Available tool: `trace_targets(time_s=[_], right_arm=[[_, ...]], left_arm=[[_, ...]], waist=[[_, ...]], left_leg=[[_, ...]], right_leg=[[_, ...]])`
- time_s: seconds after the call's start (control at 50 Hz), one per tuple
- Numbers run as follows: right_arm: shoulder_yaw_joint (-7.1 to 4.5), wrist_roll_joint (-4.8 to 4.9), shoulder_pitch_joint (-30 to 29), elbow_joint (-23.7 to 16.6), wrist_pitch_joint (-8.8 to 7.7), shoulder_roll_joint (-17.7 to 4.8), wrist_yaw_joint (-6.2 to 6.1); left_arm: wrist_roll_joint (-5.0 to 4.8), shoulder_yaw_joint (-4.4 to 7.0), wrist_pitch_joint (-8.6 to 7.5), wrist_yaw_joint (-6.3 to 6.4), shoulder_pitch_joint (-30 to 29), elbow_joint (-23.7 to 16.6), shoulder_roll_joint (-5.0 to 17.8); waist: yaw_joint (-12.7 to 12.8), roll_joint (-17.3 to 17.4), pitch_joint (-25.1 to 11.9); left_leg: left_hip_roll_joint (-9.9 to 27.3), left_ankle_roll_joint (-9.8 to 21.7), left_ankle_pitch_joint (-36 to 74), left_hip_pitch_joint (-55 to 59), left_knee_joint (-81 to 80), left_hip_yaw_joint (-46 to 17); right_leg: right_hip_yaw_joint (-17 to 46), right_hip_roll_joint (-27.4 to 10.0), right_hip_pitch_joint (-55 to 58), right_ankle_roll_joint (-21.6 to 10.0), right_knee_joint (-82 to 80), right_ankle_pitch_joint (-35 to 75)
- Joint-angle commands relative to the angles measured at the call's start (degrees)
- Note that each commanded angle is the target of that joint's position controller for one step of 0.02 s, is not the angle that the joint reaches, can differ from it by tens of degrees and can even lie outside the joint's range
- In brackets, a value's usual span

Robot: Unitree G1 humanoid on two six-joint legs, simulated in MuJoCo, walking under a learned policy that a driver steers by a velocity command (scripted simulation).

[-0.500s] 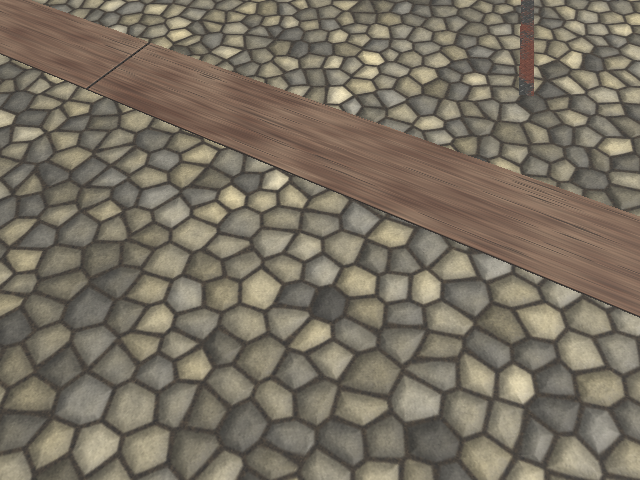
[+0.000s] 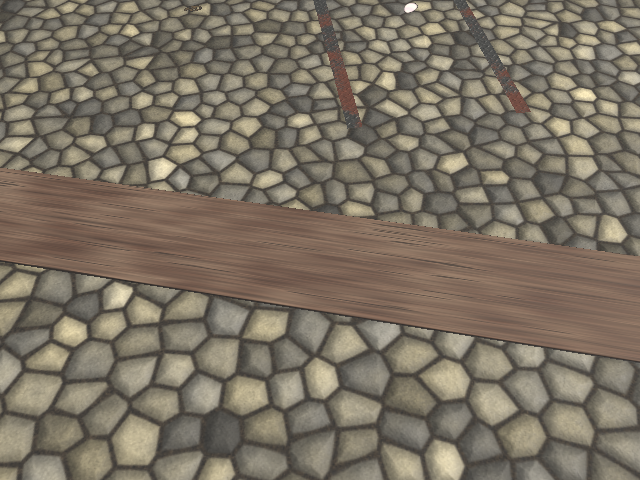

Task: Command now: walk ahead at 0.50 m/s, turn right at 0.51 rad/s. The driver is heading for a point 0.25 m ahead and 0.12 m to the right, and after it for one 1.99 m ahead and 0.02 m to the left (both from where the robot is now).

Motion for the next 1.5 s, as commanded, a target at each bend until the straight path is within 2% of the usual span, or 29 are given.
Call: trace_targets(time_s=[0.02,0.1,0.16,0.18,0.2,0.22,0.24,0.26,0.28,0.36,0.52,0.6,0.66,0.68,0.76,0.82,0.88,0.9,0.92,0.96,1.04,1.14,1.18,1.2,1.22,1.24,1.26,1.3,1.5], right_arm=[[-1.98,0.53,-4.1,-3.7,-0.64,-9.3,-0.59],[-2.62,1.64,-2.6,-2.4,1.30,-11.3,-0.92],[-3.08,2.57,-4.2,-3.2,2.87,-13.0,-1.90],[-2.47,2.60,-4.2,-3.6,2.72,-11.5,-1.97],[-0.41,-0.86,-0.6,-5.2,2.29,-4.9,-1.46],[0.78,-0.86,5.0,-6.6,1.24,-4.4,-0.56],[-0.74,0.83,-0.9,-6.0,0.86,-10.5,-0.15],[-0.60,1.96,-5.3,-7.9,0.87,-10.1,-0.32],[-0.45,1.14,-5.9,-7.1,1.23,-8.9,-1.17],[-0.61,0.00,-3.3,-6.4,3.69,-8.0,-2.19],[0.82,0.64,-7.3,-5.7,5.00,-4.8,-2.02],[0.19,0.58,-8.2,-6.5,4.47,-6.7,-1.47],[-1.09,0.09,-10.4,-8.6,4.40,-13.2,-1.54],[-1.54,1.03,-9.9,-8.0,4.84,-12.7,-1.42],[-1.53,0.70,-8.3,-8.8,4.95,-10.5,-1.39],[-1.72,1.63,-10.6,-10.4,5.40,-9.7,-1.88],[-1.39,1.67,-9.3,-12.0,6.11,-7.7,-1.69],[-1.84,1.19,-9.2,-12.2,6.24,-8.2,-1.47],[-2.68,1.31,-9.2,-12.0,6.53,-9.7,-1.30],[-2.42,1.88,-8.7,-11.6,7.52,-7.7,-1.26],[-0.99,2.39,-12.7,-13.9,7.72,-4.6,-0.15],[-1.85,2.26,-11.6,-15.5,8.55,-6.4,1.42],[-3.14,1.74,-7.0,-14.4,8.87,-8.6,0.81],[-4.86,1.60,-3.8,-14.9,8.73,-14.7,-0.27],[-5.26,-0.43,-3.2,-16.1,7.85,-19.1,-0.30],[-4.30,-0.89,-2.9,-15.9,6.56,-15.4,0.27],[-3.63,-0.48,-5.8,-15.7,5.67,-13.9,0.19],[-2.86,1.50,-11.4,-16.0,5.66,-11.1,-0.62],[-2.18,0.40,-10.4,-15.4,6.63,-10.6,-1.73]], left_arm=[[0.10,-0.58,-0.68,-1.32,-4.1,-5.0,0.3],[0.53,-0.14,-0.53,-2.61,-8.5,-8.4,1.7],[0.94,2.47,-0.37,-2.78,2.8,-6.9,6.2],[1.04,4.13,-0.14,-1.83,10.4,-5.1,9.3],[0.87,4.90,0.52,-0.24,12.1,-4.9,14.7],[2.06,4.70,-0.13,-0.65,8.7,-8.8,17.5],[1.70,3.79,-0.18,-1.29,8.1,-9.8,12.8],[1.18,3.09,-0.50,-1.37,5.2,-9.6,10.7],[0.46,2.77,-0.50,-1.11,2.6,-9.2,9.1],[1.96,2.51,0.07,-0.02,-1.8,-10.2,8.4],[3.16,-0.20,0.50,1.11,-3.1,-6.5,3.1],[3.01,-0.31,0.29,0.32,-3.4,-3.7,4.4],[3.07,0.25,0.37,1.26,3.8,-2.4,5.3],[3.19,0.08,0.56,1.79,2.1,-2.8,4.1],[2.13,0.54,2.42,2.73,-2.0,-4.4,2.2],[1.97,1.17,1.88,2.19,0.9,-3.8,2.3],[2.61,2.85,2.22,1.92,0.6,-3.9,6.8],[2.84,2.48,1.91,2.19,0.1,-4.6,6.0],[2.74,2.06,1.46,2.42,0.1,-5.2,5.3],[1.85,2.21,0.91,2.75,-3.6,-5.4,5.8],[1.66,2.96,2.08,3.34,-1.8,-4.1,7.4],[0.01,3.85,2.33,2.56,-1.7,-3.1,9.8],[-0.61,3.39,1.43,1.97,0.4,-1.7,7.8],[1.69,2.69,1.04,1.69,1.3,-2.3,5.5],[3.59,1.41,0.91,1.94,-2.6,-6.1,3.0],[2.52,2.36,1.21,2.12,-5.8,-5.7,6.0],[1.23,2.56,1.56,2.27,-5.9,-5.6,6.5],[1.97,3.13,2.12,3.38,-4.2,-4.1,7.2],[1.24,1.61,1.62,2.26,-4.7,-4.0,3.9]], waist=[[0.3,4.4,3.1],[0.1,4.7,4.3],[6.9,7.0,-4.2],[11.1,4.7,-8.4],[7.6,-10.0,-13.3],[4.1,-14.2,-26.0],[8.8,-1.9,-27.2],[7.6,-0.6,-18.7],[5.4,3.8,-12.4],[1.1,-0.4,-9.3],[3.4,-3.8,-9.3],[3.2,-3.9,-5.0],[7.8,6.9,-4.8],[7.0,12.2,-4.8],[4.5,16.6,-4.4],[5.6,13.6,-8.0],[3.9,-6.9,-6.0],[4.2,-8.7,-6.6],[4.4,-4.2,-6.0],[2.5,-0.6,-3.5],[5.2,-5.0,-4.9],[4.5,-7.2,-6.2],[2.3,-3.4,-7.1],[2.1,8.6,-8.8],[1.3,19.9,-11.3],[-1.6,10.9,-13.2],[0.5,9.7,-9.4],[3.3,7.8,-5.8],[1.8,11.8,-6.6]], left_leg=[[16.2,8.3,17.0,-3.1,-7.1,-3.6],[17.7,6.2,30.5,4.1,-1.0,-0.4],[15.5,3.0,52.8,4.0,18.7,1.8],[12.5,0.2,45.0,-2.6,31.6,2.8],[6.7,-3.4,-3.0,-19.8,50.9,2.3],[-2.7,-5.8,-29.3,-34.4,68.9,-9.0],[1.1,-4.7,-24.7,-36.2,69.8,-16.4],[2.9,-3.7,-19.5,-38.3,66.2,-15.2],[5.2,-4.0,-15.6,-38.0,61.6,-14.6],[5.1,-5.7,-10.0,-28.4,52.9,-13.9],[7.0,-6.7,3.9,-19.0,31.1,-13.6],[5.0,-3.9,1.9,-14.6,19.6,-11.4],[10.1,0.7,24.9,-12.4,14.5,-19.4],[10.9,3.3,18.7,-15.0,12.0,-22.5],[14.3,8.3,14.9,-14.3,8.3,-33.1],[11.4,6.1,18.0,-14.7,13.3,-31.1],[-0.3,-1.9,-4.0,-29.6,29.0,-16.0],[0.6,-3.4,-20.3,-33.2,40.8,-14.3],[1.6,-4.3,-23.1,-35.5,50.4,-15.8],[4.0,-5.4,-17.6,-37.6,50.3,-16.4],[3.8,-6.9,-10.5,-31.5,38.6,-10.4],[1.8,-3.7,-4.0,-19.6,21.2,-5.4],[0.3,0.1,8.7,-7.4,9.6,-6.7],[10.2,4.7,30.0,4.6,8.8,-21.1],[24.4,18.2,42.1,7.0,8.7,-41.7],[24.1,20.8,36.3,4.4,7.0,-39.6],[20.5,17.6,30.4,0.3,6.5,-33.8],[14.9,12.1,20.7,-5.0,5.8,-28.9],[11.7,11.6,8.8,-11.1,6.3,-30.1]], right_leg=[[-1.8,-0.5,2.1,-0.9,-7.8,5.8],[-5.1,1.6,2.0,-3.2,-14.0,0.7],[-9.3,8.5,18.5,-6.5,-17.0,-2.7],[-7.5,9.5,31.4,-8.7,-21.5,5.8],[9.3,-3.2,47.8,-12.8,-18.4,31.1],[38.4,-17.0,60.6,-27.1,-22.8,32.1],[32.8,-14.2,57.9,-24.3,-25.8,28.0],[24.7,-11.2,50.5,-21.4,-26.6,24.8],[19.8,-8.0,42.2,-18.5,-27.6,22.0],[13.8,-3.8,25.5,-17.2,-30.7,25.3],[7.4,-2.1,21.5,-13.5,-32.9,5.2],[8.3,-3.2,22.6,-12.2,-30.0,-1.0],[3.8,4.5,23.8,-5.5,-22.2,-9.6],[-2.1,8.5,24.2,-3.0,-19.1,-12.0],[-2.8,10.1,21.1,-2.0,-13.7,-16.4],[-1.3,7.4,26.8,-3.3,-20.3,-10.6],[13.5,-8.4,34.8,-12.1,-29.0,9.4],[18.3,-15.7,36.3,-17.1,-30.0,18.7],[18.4,-17.6,36.4,-19.4,-30.0,24.1],[10.4,-13.5,36.6,-15.7,-29.3,22.1],[0.1,-8.9,38.1,-13.3,-29.0,23.5],[-3.9,-10.5,36.5,-10.8,-25.1,19.5],[-8.7,-7.6,29.9,-5.2,-16.4,11.2],[-12.7,-2.6,16.4,0.3,-2.4,-6.6],[-8.4,5.7,2.0,3.9,11.1,-37.8],[-0.2,4.9,1.4,4.0,19.0,-38.0],[0.8,4.1,1.2,3.2,19.8,-32.9],[1.4,3.2,2.1,3.4,14.9,-24.1],[0.3,5.7,15.0,4.3,-4.9,-17.8]])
